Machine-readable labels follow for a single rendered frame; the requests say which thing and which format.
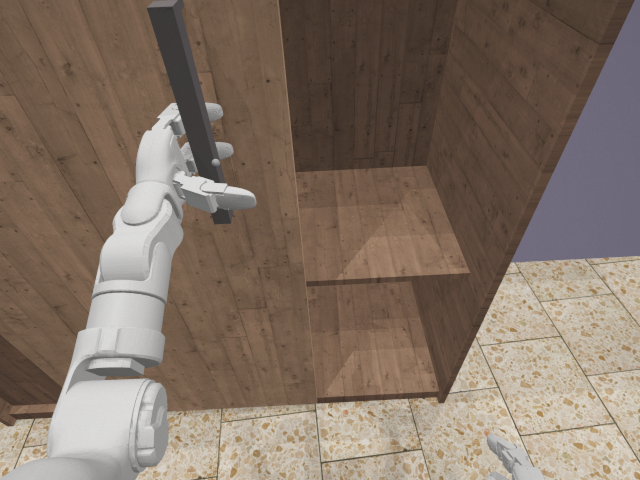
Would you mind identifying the wardrobe door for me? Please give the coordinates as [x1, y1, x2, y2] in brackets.
[0, 335, 62, 406]
[0, 0, 317, 412]

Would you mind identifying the left robot forearm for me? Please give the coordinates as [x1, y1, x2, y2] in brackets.
[47, 182, 183, 458]

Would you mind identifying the handle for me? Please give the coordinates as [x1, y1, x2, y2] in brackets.
[147, 0, 233, 224]

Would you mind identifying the robot left upper arm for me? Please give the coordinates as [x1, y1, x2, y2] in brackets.
[0, 378, 169, 480]

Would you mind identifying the robot left hand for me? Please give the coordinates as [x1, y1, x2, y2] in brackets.
[136, 103, 256, 213]

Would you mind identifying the robot right hand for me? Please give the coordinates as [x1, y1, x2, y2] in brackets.
[486, 434, 545, 480]

